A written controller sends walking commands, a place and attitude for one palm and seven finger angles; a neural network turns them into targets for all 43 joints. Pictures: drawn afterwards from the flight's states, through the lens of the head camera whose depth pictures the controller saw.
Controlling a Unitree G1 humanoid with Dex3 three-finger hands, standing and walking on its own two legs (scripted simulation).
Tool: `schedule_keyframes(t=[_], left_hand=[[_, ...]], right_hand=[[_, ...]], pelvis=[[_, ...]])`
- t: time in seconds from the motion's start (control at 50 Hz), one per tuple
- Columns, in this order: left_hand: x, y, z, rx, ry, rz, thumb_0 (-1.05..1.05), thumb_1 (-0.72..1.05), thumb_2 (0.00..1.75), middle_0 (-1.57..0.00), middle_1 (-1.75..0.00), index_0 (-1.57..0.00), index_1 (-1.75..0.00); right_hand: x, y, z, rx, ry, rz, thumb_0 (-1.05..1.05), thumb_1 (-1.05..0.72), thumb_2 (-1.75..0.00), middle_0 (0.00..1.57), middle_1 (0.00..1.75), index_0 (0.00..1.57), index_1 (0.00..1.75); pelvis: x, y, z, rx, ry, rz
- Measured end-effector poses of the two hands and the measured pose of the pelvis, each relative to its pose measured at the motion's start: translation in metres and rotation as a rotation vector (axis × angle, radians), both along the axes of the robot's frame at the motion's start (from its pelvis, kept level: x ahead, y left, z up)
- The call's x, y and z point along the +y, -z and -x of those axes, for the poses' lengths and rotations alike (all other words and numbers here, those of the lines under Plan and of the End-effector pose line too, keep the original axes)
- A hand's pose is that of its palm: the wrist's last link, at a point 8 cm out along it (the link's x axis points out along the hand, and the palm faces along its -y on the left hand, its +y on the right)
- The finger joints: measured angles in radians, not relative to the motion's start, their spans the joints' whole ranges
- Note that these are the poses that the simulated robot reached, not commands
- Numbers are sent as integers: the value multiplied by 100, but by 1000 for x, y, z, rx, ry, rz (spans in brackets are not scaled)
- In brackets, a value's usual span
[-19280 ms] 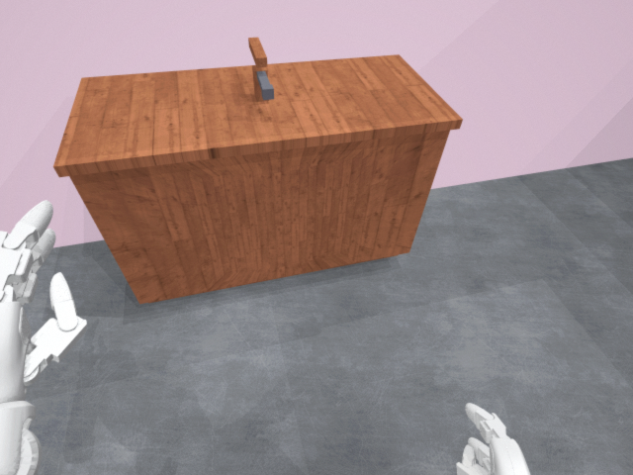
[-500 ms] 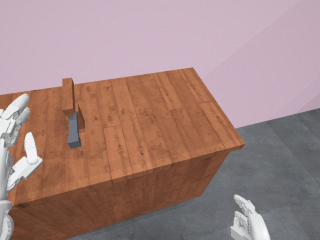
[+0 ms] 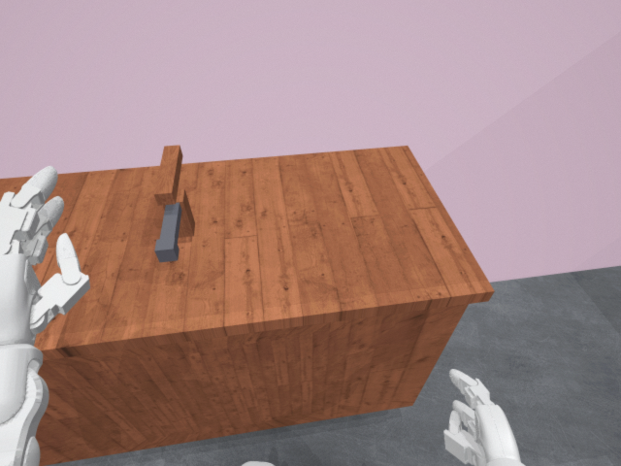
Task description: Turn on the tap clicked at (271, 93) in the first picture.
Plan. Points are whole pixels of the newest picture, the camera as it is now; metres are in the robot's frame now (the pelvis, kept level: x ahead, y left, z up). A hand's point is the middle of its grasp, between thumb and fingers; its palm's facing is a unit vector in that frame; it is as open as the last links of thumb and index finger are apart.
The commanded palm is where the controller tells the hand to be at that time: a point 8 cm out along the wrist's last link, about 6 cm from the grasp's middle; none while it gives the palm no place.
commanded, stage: turn the palm inward beside the body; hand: left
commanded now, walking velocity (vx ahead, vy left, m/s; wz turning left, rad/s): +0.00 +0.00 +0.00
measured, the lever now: (167, 250) +0.39 +0.29 +0.03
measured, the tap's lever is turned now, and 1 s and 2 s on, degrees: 0 0 0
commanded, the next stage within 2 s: reach beside the lever's end, fingers flat in 1.72 s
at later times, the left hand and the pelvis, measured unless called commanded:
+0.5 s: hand (131, 282) +0.24 +0.23 +0.16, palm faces +0.37 -0.89 -0.27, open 7.4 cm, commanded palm +0.20 +0.27 +0.17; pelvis +0.05 -0.02 +0.00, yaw -1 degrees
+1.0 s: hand (118, 307) +0.22 +0.24 +0.14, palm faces +0.42 -0.90 -0.16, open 7.4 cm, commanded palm +0.17 +0.28 +0.15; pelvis +0.03 +0.01 +0.00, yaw -1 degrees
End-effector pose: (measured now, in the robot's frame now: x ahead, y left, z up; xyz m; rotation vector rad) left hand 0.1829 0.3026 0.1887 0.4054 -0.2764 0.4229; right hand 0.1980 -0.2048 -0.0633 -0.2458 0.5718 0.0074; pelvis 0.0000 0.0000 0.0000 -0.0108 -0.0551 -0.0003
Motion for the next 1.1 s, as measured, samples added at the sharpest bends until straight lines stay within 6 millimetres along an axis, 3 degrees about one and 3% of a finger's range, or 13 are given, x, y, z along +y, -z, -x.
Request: schedule_keyframes(t=[0.18,0.34,0.44,0.54,0.76,0.92,1.1], left_hand=[[-24,6,-24,128,71,34,2,89,90,-21,-30,-21,-30],[-27,11,-22,124,43,73,2,89,90,-21,-30,-21,-30],[-27,19,-21,135,31,107,2,89,90,-21,-30,-21,-30],[-33,23,-21,125,52,130,2,89,90,-21,-30,-21,-30],[-29,30,-12,133,21,193,2,89,90,-21,-30,-21,-30],[-25,37,-1,140,5,236,2,90,90,-21,-30,-21,-30],[-21,45,9,152,-12,279,2,90,90,-21,-30,-21,-30]], right_hand=[[-28,7,-2,-24,82,-35,1,-90,-90,20,30,21,30],[-59,12,-3,9,139,8,1,-90,-90,20,30,20,30],[-65,12,-8,11,147,32,1,-90,-90,20,30,20,30],[-57,8,-17,-23,142,22,1,-90,-90,20,30,20,30],[-16,-2,-30,-80,85,-28,1,-90,-90,20,30,20,30],[3,-5,-27,-84,53,-26,1,-90,-90,20,30,20,30],[9,-6,-19,-81,51,-10,1,-90,-90,20,30,20,30]], pelvis=[[-18,0,-14,20,27,-4],[-24,0,-38,53,33,-15],[-22,0,-45,64,26,-17],[-18,0,-48,68,25,-15],[-5,-1,-42,58,24,-6],[5,-1,-35,47,21,3],[12,0,-28,38,19,9]])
